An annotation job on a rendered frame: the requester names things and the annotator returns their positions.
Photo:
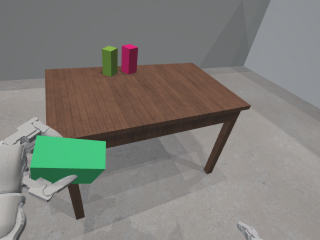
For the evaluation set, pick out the robot right hand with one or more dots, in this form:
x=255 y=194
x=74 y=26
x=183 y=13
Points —
x=249 y=232

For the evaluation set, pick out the table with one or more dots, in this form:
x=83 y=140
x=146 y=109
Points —
x=155 y=101

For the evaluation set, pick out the sponge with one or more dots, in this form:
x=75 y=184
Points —
x=55 y=158

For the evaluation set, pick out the robot left hand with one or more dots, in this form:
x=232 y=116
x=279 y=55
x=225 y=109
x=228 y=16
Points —
x=13 y=160

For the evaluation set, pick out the robot left forearm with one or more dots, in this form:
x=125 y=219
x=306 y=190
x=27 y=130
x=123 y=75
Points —
x=12 y=218

